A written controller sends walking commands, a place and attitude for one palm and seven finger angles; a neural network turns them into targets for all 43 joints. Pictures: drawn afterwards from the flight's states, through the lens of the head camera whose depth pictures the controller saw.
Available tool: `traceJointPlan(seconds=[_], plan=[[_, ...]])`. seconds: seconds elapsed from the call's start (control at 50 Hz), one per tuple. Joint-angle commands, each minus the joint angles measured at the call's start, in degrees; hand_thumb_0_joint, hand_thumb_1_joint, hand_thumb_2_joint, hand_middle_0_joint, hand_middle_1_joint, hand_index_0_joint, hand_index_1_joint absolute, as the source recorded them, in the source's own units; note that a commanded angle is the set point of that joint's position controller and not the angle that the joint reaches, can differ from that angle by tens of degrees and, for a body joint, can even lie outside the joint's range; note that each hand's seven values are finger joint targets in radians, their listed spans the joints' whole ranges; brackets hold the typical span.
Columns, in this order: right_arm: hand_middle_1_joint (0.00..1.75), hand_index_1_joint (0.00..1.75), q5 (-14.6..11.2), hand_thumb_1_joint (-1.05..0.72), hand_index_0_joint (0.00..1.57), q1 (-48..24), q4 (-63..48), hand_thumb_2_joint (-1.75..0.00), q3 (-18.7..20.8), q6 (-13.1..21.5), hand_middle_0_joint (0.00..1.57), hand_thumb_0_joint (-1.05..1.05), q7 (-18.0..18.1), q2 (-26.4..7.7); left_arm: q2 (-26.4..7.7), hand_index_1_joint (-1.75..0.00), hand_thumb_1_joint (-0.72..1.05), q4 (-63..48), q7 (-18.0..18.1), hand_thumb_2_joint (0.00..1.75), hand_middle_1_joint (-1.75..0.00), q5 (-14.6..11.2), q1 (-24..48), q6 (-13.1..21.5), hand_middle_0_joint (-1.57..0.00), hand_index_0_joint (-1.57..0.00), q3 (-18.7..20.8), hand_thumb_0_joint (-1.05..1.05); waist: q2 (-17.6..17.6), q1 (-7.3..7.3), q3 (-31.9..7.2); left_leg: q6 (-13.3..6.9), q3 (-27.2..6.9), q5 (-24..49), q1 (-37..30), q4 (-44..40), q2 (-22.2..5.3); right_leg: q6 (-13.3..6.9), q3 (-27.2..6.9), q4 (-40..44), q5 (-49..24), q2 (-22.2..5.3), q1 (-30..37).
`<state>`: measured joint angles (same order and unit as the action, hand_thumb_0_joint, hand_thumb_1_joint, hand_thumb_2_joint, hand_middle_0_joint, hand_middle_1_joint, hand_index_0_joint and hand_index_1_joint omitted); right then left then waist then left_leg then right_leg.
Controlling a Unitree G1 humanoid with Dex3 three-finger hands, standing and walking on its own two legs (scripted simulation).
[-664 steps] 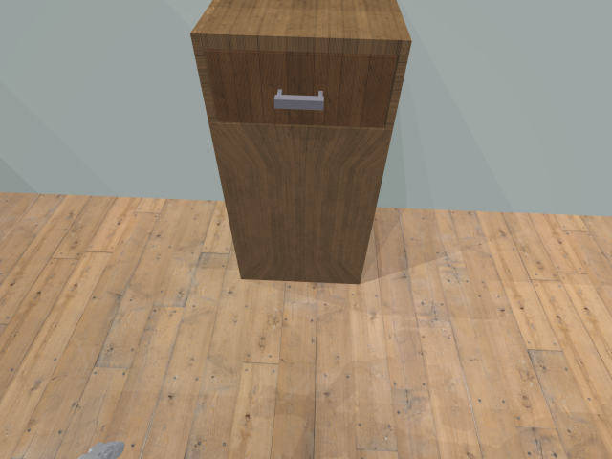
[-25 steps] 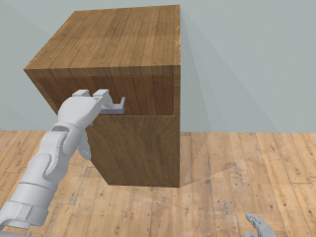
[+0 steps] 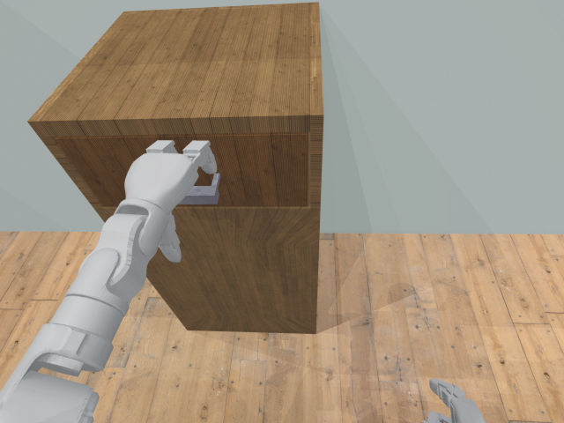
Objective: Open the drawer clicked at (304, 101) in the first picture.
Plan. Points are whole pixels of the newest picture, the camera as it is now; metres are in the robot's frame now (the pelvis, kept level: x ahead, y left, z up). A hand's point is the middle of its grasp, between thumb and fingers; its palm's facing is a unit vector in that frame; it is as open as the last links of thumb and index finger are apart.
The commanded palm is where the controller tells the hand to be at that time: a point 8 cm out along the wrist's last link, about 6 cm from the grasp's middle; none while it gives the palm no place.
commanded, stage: move the hooked fingers above the handle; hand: left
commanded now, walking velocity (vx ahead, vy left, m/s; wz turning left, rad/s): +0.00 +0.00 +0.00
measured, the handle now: (188, 186) +0.48 +0.22 +0.04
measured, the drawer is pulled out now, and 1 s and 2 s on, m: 0.00 0.00 0.00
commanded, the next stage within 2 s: none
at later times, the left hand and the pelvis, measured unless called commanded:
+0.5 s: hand (190, 187) +0.44 +0.19 +0.09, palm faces -0.01 -0.06 -1.00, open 13.8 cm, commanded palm +0.42 +0.23 +0.16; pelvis +0.00 -0.01 -0.01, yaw -1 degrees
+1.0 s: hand (195, 190) +0.42 +0.17 +0.10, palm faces -0.01 -0.06 -1.00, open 13.8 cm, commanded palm +0.42 +0.22 +0.16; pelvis -0.02 +0.00 -0.01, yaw -1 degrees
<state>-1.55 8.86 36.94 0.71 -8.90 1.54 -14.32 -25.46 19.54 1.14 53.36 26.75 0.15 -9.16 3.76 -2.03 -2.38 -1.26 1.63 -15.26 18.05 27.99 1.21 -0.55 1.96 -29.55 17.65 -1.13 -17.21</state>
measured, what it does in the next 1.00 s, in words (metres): stands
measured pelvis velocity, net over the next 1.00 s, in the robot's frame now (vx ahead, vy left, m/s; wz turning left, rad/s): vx -0.02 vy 0.00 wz -0.01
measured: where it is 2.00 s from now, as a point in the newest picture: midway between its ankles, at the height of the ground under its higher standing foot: outside the picture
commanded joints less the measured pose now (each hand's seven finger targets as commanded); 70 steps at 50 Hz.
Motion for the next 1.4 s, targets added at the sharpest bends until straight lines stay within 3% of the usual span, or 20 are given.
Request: traceJointPlan(seconds=[0.0,0.12,0.2,0.32,0.38,0.4,0.46,0.52,0.6,0.68,0.74,0.8,0.86,0.9,0.96,1.02,1.12,1.16,1.2,1.38], plan=[[0.3,0.3,-0.2,-0.9,0.2,-0.9,-5.2,-0.9,2.0,1.6,0.2,0.0,0.7,-7.1,-18.1,-1.2,-0.5,-0.6,5.7,0.3,-1.2,2.2,26.6,-3.7,-0.3,-0.3,13.1,0.0,-4.2,-0.53,-17.3,-0.2,-0.1,20.8,-5.7,-1.4,0.7,-1.9,0.1,1.9,-18.6,2.4,6.2],[0.3,0.3,-0.2,-0.9,0.2,1.6,-6.0,-0.9,3.0,1.3,0.2,0.0,0.9,-7.8,-13.6,-1.2,-0.5,1.3,2.7,0.3,-1.2,2.3,31.1,-4.0,-0.3,-0.3,6.4,0.0,-3.1,2.23,-23.8,-1.3,-0.2,23.4,-8.1,0.6,0.6,-1.5,-0.5,0.8,-23.3,1.9,6.8],[0.3,0.3,-0.2,-0.9,0.2,3.2,-6.2,-0.9,3.5,1.1,0.2,0.0,1.4,-8.1,-11.0,-1.2,-0.5,1.5,-0.8,0.3,-1.2,0.4,31.1,-0.7,-0.3,-0.3,3.7,0.0,-5.7,3.72,-21.0,-1.9,-0.4,23.1,-7.2,1.4,0.9,-1.2,-0.7,1.1,-25.2,1.9,5.4],[0.3,0.3,-0.2,-0.9,0.2,6.4,-4.0,-0.9,4.0,1.0,0.2,0.0,1.6,-8.2,-17.7,-1.2,-0.5,5.2,1.9,0.3,-1.2,1.1,37.6,4.8,-0.3,-0.3,10.3,0.0,-4.1,3.14,-19.2,-1.6,-0.7,21.6,-4.5,2.3,1.0,-1.7,-0.8,0.0,-22.5,2.3,2.1],[0.3,0.3,0.2,-0.9,0.2,7.2,-3.8,-0.9,4.1,1.3,0.2,0.0,1.6,-7.8,-22.0,-1.2,-0.5,6.0,6.0,0.3,-1.2,2.3,38.7,5.7,-0.3,-0.3,15.0,0.0,-2.0,1.5,-23.7,-1.4,-0.3,22.7,-3.6,2.7,1.0,-1.9,-1.2,-1.4,-23.2,2.3,4.0],[0.3,0.3,0.4,-0.9,0.2,7.3,-3.7,-0.9,4.1,1.3,0.2,0.0,1.6,-8.0,-25.8,-1.2,-0.5,7.1,7.5,0.3,-1.2,2.6,37.8,5.5,-0.3,-0.3,18.5,0.0,-1.3,0.55,-24.9,-1.2,-0.2,22.7,-2.4,2.7,1.1,-2.0,-1.2,-1.7,-23.0,2.3,5.6],[0.3,0.3,0.3,-0.9,0.2,6.8,-3.8,-0.9,4.2,1.5,0.2,0.0,1.2,-7.3,-24.2,-1.2,-0.5,8.5,10.3,0.3,-1.2,3.6,36.1,3.5,-0.3,-0.3,18.0,0.0,-0.3,0.31,-26.3,-1.0,0.6,25.6,-2.0,3.0,0.9,-1.8,-1.0,-2.4,-26.7,2.3,6.9],[0.3,0.3,-0.1,-0.9,0.2,6.2,-3.6,-0.9,4.3,1.5,0.2,0.0,1.1,-7.9,-26.6,-1.2,-0.5,9.0,11.5,0.3,-1.2,3.7,37.0,1.6,-0.3,-0.3,19.1,0.0,-2.0,0.71,-25.7,-1.1,1.2,23.7,-1.3,2.3,0.8,-1.5,-1.2,-1.6,-25.9,2.4,7.6],[0.3,0.3,-0.4,-0.9,0.2,6.0,-3.9,-0.9,4.6,1.5,0.2,0.0,1.2,-8.3,-22.9,-1.2,-0.5,9.3,9.2,0.3,-1.2,3.3,35.4,-0.9,-0.3,-0.3,15.1,0.0,-2.7,1.97,-26.4,-1.6,1.5,23.1,-3.4,1.4,0.6,-1.3,-1.2,-0.4,-25.4,2.3,8.0],[0.3,0.3,-1.1,-0.9,0.2,5.5,-4.2,-0.9,4.1,1.3,0.2,0.0,1.8,-9.2,-16.9,-1.2,-0.5,14.2,3.6,0.3,-1.2,1.8,33.1,-2.2,-0.3,-0.3,8.2,0.0,-6.9,4.22,-18.2,-2.1,1.6,15.9,-2.4,0.0,0.4,-0.5,-1.1,2.2,-20.4,1.9,4.2],[0.3,0.3,-1.1,-0.9,0.2,5.7,-5.0,-0.9,4.0,1.4,0.2,0.0,2.1,-9.0,-12.5,-1.2,-0.5,13.3,-0.5,0.3,-1.2,1.0,35.0,0.1,-0.3,-0.3,3.5,0.0,-7.0,5.22,-14.7,-2.3,0.8,12.3,-3.4,-0.1,0.6,-0.5,-1.3,3.5,-15.7,1.8,0.8],[0.3,0.3,-0.5,-0.9,0.2,6.3,-5.3,-0.9,4.0,1.7,0.2,0.0,2.4,-8.5,-11.7,-1.2,-0.5,8.0,-1.8,0.3,-1.2,0.6,39.6,4.8,-0.3,-0.3,2.6,0.0,-4.7,5.27,-16.4,-2.2,-0.2,13.2,-5.3,0.6,0.9,-1.1,-1.5,2.7,-14.7,1.9,-0.5],[0.3,0.3,-0.3,-0.9,0.2,7.0,-4.9,-0.9,4.3,2.1,0.2,0.0,2.4,-7.8,-14.3,-1.2,-0.5,5.5,1.1,0.3,-1.2,1.2,42.9,8.5,-0.3,-0.3,6.0,0.0,-1.1,4.43,-18.9,-1.8,-1.0,14.4,-6.9,1.6,0.9,-1.7,-1.4,1.5,-13.5,2.2,-2.2],[0.3,0.3,0.1,-0.9,0.2,7.8,-4.0,-0.9,4.3,2.2,0.2,0.0,2.4,-8.3,-20.4,-1.2,-0.5,5.6,4.6,0.3,-1.2,1.7,43.8,9.6,-0.3,-0.3,11.9,0.0,-1.7,3.25,-21.5,-1.5,-1.3,16.3,-5.7,2.1,0.9,-1.9,-1.2,0.4,-14.2,2.5,-0.8],[0.3,0.3,-0.2,-0.9,0.2,6.8,-3.4,-0.9,3.6,2.6,0.2,0.0,2.3,-7.5,-23.6,-1.2,-0.5,10.7,10.8,0.3,-1.2,3.1,43.9,6.7,-0.3,-0.3,16.0,0.0,-1.5,2.21,-20.3,-0.9,-0.7,14.7,-1.4,1.7,0.9,-1.9,-0.8,-0.3,-13.0,2.7,-0.6],[0.3,0.3,-0.4,-0.9,0.2,5.2,-3.2,-0.9,3.0,2.7,0.2,0.0,1.9,-7.6,-24.4,-1.2,-0.5,15.2,14.4,0.3,-1.2,5.1,43.3,1.0,-0.3,-0.3,15.1,0.0,-0.6,1.21,-22.1,-0.3,0.5,15.4,0.4,1.1,0.8,-1.9,-0.8,-0.6,-14.2,2.5,2.3],[0.3,0.3,-0.8,-0.9,0.2,4.8,-2.6,-0.9,2.4,1.5,0.2,0.0,2.3,-8.6,-25.8,-1.2,-0.5,22.2,12.0,0.3,-1.2,5.8,42.8,-6.2,-0.3,-0.3,13.6,0.0,-4.5,1.47,-23.1,-0.6,1.8,15.6,1.2,-0.1,0.4,-1.2,-1.2,0.6,-16.6,2.1,5.9],[0.3,0.3,-1.3,-0.9,0.2,4.1,-2.5,-0.9,2.0,1.2,0.2,0.0,3.0,-8.6,-24.6,-1.2,-0.5,24.1,10.5,0.3,-1.2,5.1,43.1,-7.7,-0.3,-0.3,12.0,0.0,-7.4,2.32,-20.4,-1.0,2.2,12.8,1.9,-0.9,0.3,-0.7,-1.4,2.0,-14.9,1.8,5.8],[0.3,0.3,-1.7,-0.9,0.2,3.9,-2.5,-0.9,1.6,1.0,0.2,0.0,3.9,-9.1,-25.9,-1.2,-0.5,26.7,8.9,0.3,-1.2,5.0,42.3,-8.0,-0.3,-0.3,12.3,0.0,-10.3,2.59,-18.0,-1.1,2.0,10.3,3.3,-1.7,0.3,-0.4,-1.7,3.0,-12.4,1.6,5.8],[0.3,0.3,-2.4,-0.9,0.2,4.6,-4.8,-0.9,1.1,2.3,0.2,0.0,5.8,-9.0,-27.1,-1.2,-0.5,29.0,4.4,0.3,-1.2,4.7,39.2,-2.9,-0.3,-0.3,11.8,0.0,-8.7,2.75,-12.8,-1.3,2.6,2.9,6.8,-1.6,0.3,-0.2,-3.6,4.6,-4.7,0.7,3.4]])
